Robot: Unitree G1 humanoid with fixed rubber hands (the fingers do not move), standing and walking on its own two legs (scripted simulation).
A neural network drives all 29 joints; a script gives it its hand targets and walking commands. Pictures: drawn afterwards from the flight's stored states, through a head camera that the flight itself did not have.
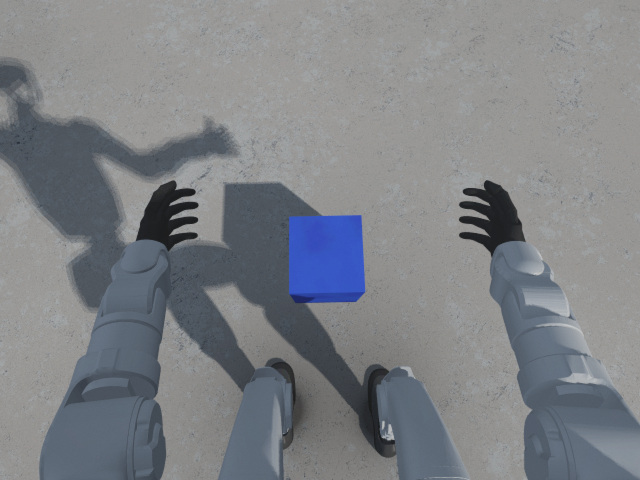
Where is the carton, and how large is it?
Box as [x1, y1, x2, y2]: [289, 215, 364, 302]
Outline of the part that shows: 360,215 289,217 289,293 295,302 355,301 364,292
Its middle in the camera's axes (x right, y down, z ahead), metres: +0.02 +0.06 +0.97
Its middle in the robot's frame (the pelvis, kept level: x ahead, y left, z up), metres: +0.47 +0.00 -0.57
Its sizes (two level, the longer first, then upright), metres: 0.176 0.166 0.228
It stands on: the floor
